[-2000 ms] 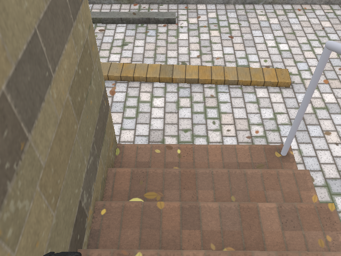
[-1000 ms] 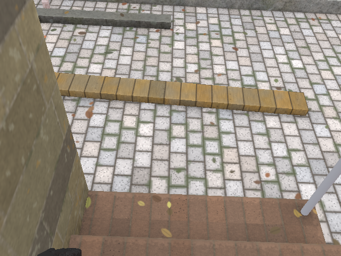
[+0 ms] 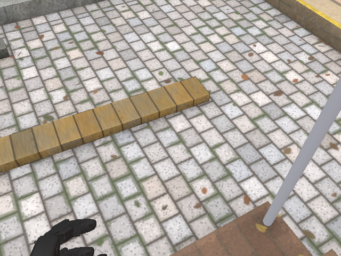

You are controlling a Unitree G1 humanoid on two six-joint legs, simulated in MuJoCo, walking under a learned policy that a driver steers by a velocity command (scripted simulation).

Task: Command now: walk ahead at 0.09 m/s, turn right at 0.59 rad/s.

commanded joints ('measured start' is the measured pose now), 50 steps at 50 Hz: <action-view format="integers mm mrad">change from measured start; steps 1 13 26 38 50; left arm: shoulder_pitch -85 -29 -98 -87 54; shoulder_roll -10 77 66 51 101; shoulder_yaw -16 12 35 15 44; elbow -122 0 -109 -43 36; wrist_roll -19 87 2 36 41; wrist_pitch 3 -44 -9 -6 -20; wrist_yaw -23 -38 53 22 22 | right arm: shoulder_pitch -23 44 -33 -190 -216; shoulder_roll -150 -54 -259 -213 -243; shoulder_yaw -40 -5 -84 -67 -92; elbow -91 -90 -255 -358 -366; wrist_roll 11 14 -5 39 28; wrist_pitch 19 69 42 84 70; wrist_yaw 5 49 33 4 22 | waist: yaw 13 -51 -9 7 -14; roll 106 -31 429 179 -45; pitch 26 -189 -85 -119 -79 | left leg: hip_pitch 78 -41 70 14 -551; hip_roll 278 42 319 149 -52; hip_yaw -178 -150 -751 -492 -351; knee -62 376 -182 -54 893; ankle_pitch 858 5 916 704 -107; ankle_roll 131 -151 194 169 -139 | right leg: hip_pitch -6 316 -58 135 591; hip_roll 3 -172 40 68 -266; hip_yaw -63 58 -116 -67 237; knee -138 -580 27 -92 -684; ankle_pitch -279 318 -601 -330 124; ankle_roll -5 -224 15 55 -284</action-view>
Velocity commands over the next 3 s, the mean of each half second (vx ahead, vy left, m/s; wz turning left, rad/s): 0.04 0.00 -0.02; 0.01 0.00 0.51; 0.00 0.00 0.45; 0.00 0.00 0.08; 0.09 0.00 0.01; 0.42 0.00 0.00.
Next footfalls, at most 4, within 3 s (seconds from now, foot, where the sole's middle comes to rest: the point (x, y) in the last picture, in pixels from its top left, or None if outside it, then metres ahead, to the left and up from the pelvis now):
0.10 right None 0.13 -0.13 -0.76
0.48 left None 0.02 0.10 -0.76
0.90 right None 0.11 -0.08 -0.76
1.36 left None -0.03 0.11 -0.76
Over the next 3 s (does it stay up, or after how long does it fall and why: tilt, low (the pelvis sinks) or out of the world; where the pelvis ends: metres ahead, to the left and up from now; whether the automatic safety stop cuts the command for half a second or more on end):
stays up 0.27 0.11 -0.12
